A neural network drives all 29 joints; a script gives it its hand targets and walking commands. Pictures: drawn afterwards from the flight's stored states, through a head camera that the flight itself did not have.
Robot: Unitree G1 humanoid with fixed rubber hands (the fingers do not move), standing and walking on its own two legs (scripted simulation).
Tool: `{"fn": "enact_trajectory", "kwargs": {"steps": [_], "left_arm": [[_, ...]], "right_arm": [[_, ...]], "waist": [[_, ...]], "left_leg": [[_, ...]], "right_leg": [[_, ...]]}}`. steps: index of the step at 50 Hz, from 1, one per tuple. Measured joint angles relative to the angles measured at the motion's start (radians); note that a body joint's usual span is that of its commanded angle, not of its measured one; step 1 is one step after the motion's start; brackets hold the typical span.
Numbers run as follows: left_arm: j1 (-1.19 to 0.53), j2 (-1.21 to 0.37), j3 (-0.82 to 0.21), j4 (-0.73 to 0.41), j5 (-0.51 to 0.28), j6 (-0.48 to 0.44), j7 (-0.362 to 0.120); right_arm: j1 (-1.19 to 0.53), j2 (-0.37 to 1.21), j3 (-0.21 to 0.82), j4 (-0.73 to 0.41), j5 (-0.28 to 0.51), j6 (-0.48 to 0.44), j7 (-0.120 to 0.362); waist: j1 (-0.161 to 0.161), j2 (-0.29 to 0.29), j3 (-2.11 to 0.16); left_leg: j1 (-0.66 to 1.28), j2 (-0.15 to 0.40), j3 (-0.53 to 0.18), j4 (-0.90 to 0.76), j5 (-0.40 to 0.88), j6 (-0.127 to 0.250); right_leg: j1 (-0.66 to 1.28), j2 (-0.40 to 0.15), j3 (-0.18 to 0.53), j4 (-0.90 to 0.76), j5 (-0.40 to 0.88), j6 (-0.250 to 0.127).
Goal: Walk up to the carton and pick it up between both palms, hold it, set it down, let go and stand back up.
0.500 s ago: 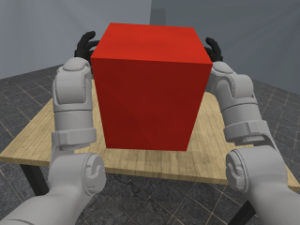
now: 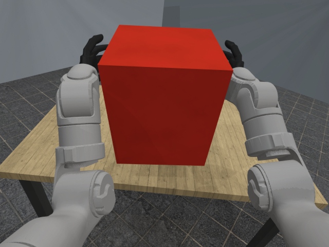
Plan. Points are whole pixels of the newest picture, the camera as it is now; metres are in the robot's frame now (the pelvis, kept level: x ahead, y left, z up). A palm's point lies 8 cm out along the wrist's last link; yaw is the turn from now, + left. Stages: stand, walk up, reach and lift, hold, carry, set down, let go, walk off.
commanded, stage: hold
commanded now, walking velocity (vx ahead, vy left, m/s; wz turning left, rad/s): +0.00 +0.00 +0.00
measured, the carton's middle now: (163, 97) +0.37 +0.00 +0.25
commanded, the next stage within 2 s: set down in 0.38 s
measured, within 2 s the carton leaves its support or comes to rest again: neither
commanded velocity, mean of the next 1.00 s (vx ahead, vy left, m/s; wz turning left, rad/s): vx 0.00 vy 0.00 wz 0.00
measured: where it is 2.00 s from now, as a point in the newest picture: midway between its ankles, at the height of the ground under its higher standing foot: outside the picture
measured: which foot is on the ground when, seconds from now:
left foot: down 0.00-1.00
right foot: down 0.00-1.00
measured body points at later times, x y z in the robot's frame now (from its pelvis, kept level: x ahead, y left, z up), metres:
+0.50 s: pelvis +0.00 +0.00 +0.00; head -0.08 +0.04 +0.44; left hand +0.37 +0.16 +0.32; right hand +0.38 -0.14 +0.33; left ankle +0.02 +0.13 -0.75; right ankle +0.00 -0.09 -0.75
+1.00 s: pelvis +0.02 +0.00 +0.00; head +0.00 +0.06 +0.44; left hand +0.41 +0.17 +0.25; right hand +0.41 -0.14 +0.24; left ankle +0.02 +0.13 -0.75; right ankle +0.00 -0.09 -0.75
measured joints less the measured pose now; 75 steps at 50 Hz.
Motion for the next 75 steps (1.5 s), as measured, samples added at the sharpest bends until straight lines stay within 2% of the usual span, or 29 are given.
{"fn": "enact_trajectory", "kwargs": {"steps": [6, 14, 21, 27, 33, 38, 41, 44, 50, 55, 65, 71, 75], "left_arm": [[0.022, -0.008, 0.000, -0.053, 0.003, 0.009, -0.004], [-0.013, -0.005, 0.002, 0.020, 0.002, 0.001, 0.006], [0.018, -0.001, 0.007, -0.054, -0.005, 0.005, -0.007], [-0.041, -0.009, 0.028, -0.037, 0.011, -0.048, 0.003], [-0.102, 0.001, 0.062, 0.043, 0.039, -0.157, -0.042], [-0.091, 0.007, 0.049, 0.071, 0.042, -0.225, -0.066], [-0.043, 0.005, 0.024, 0.051, 0.032, -0.250, -0.065], [0.041, -0.007, -0.012, -0.024, 0.010, -0.271, -0.039], [0.182, -0.041, -0.076, -0.185, -0.024, -0.272, 0.017], [0.220, -0.055, -0.110, -0.257, -0.027, -0.256, 0.050], [0.163, -0.073, -0.079, -0.189, -0.013, -0.234, 0.048], [0.154, -0.072, -0.065, -0.147, -0.015, -0.264, 0.043], [0.121, -0.068, -0.050, -0.049, -0.012, -0.295, 0.040]], "right_arm": [[0.022, -0.006, 0.026, -0.047, 0.018, 0.002, -0.011], [-0.004, 0.000, -0.015, 0.012, -0.016, 0.006, 0.009], [0.004, 0.002, 0.017, -0.039, 0.006, 0.003, -0.012], [-0.030, 0.021, -0.050, -0.024, -0.068, -0.054, 0.032], [-0.030, 0.070, -0.135, -0.015, -0.172, -0.154, 0.065], [0.033, 0.113, -0.173, -0.020, -0.244, -0.244, 0.092], [0.096, 0.132, -0.161, -0.045, -0.263, -0.285, 0.093], [0.176, 0.151, -0.131, -0.104, -0.262, -0.325, 0.083], [0.285, 0.126, -0.053, -0.185, -0.216, -0.378, 0.080], [0.313, 0.100, -0.024, -0.217, -0.181, -0.397, 0.082], [0.275, 0.077, -0.029, -0.170, -0.165, -0.367, 0.086], [0.259, 0.088, -0.050, -0.142, -0.207, -0.374, 0.098], [0.231, 0.103, -0.104, -0.076, -0.255, -0.390, 0.123]], "waist": [[0.003, 0.004, 0.008], [0.004, 0.002, 0.008], [-0.005, 0.007, 0.009], [-0.001, 0.004, 0.036], [0.002, -0.010, 0.082], [0.003, -0.030, 0.116], [0.002, -0.041, 0.140], [-0.006, -0.053, 0.159], [-0.019, -0.067, 0.189], [-0.031, -0.067, 0.196], [-0.013, -0.029, 0.218], [-0.013, -0.024, 0.214], [-0.010, -0.030, 0.207]], "left_leg": [[0.018, 0.000, 0.003, -0.004, -0.002, 0.002], [-0.003, -0.005, -0.007, 0.008, -0.002, 0.001], [0.010, -0.001, 0.003, -0.001, 0.000, 0.002], [0.019, -0.002, 0.001, 0.003, -0.001, 0.003], [0.033, -0.004, -0.011, 0.001, 0.003, 0.002], [0.039, -0.006, -0.024, 0.000, 0.000, 0.000], [0.047, -0.008, -0.031, -0.007, -0.001, 0.000], [0.052, -0.010, -0.038, -0.013, -0.002, -0.001], [0.069, -0.010, -0.037, 0.005, -0.027, 0.001], [0.092, -0.012, -0.025, 0.012, -0.045, 0.006], [0.114, -0.021, -0.003, 0.002, -0.044, 0.020], [0.099, -0.025, -0.013, 0.008, -0.039, 0.020], [0.079, -0.024, -0.019, 0.008, -0.032, 0.018]], "right_leg": [[0.021, 0.001, 0.003, -0.014, 0.005, 0.002], [-0.003, -0.005, -0.007, 0.014, -0.008, 0.001], [0.012, -0.001, 0.003, -0.007, 0.005, 0.002], [0.018, -0.003, 0.001, 0.005, -0.001, 0.003], [0.038, -0.004, -0.011, 0.002, -0.002, 0.003], [0.052, -0.004, -0.024, -0.008, -0.005, 0.002], [0.067, -0.004, -0.031, -0.024, -0.003, 0.002], [0.082, -0.005, -0.038, -0.045, 0.000, 0.003], [0.117, -0.003, -0.036, -0.069, -0.002, 0.007], [0.139, -0.005, -0.025, -0.067, -0.012, 0.013], [0.144, -0.018, -0.004, -0.052, -0.017, 0.026], [0.133, -0.021, -0.015, -0.048, -0.015, 0.026], [0.111, -0.020, -0.021, -0.040, -0.014, 0.024]]}}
